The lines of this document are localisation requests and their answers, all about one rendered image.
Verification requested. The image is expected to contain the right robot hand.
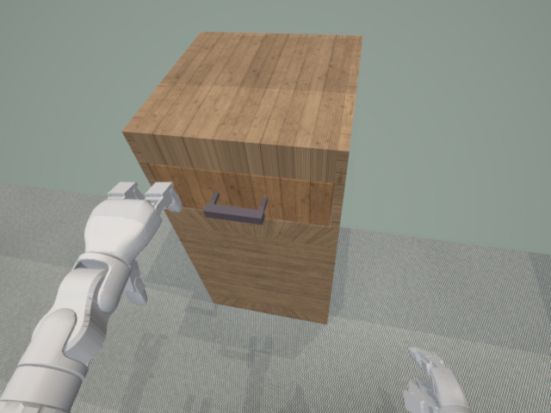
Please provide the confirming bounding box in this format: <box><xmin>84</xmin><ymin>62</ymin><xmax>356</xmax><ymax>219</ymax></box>
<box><xmin>403</xmin><ymin>347</ymin><xmax>469</xmax><ymax>413</ymax></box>

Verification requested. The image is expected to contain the drawer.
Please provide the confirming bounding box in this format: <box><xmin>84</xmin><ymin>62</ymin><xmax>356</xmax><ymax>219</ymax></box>
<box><xmin>149</xmin><ymin>163</ymin><xmax>335</xmax><ymax>226</ymax></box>

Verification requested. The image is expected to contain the left robot hand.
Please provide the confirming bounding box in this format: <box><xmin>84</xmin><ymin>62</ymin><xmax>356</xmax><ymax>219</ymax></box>
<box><xmin>84</xmin><ymin>182</ymin><xmax>183</xmax><ymax>305</ymax></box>

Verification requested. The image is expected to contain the cabinet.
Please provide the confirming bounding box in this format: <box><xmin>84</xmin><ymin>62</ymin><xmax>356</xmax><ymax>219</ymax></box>
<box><xmin>122</xmin><ymin>32</ymin><xmax>363</xmax><ymax>324</ymax></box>

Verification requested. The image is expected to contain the robot left forearm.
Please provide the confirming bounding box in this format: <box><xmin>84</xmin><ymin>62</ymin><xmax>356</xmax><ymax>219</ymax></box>
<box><xmin>0</xmin><ymin>252</ymin><xmax>131</xmax><ymax>413</ymax></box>

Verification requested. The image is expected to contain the handle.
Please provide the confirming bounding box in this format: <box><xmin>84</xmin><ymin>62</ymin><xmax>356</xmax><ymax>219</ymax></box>
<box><xmin>203</xmin><ymin>192</ymin><xmax>268</xmax><ymax>225</ymax></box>

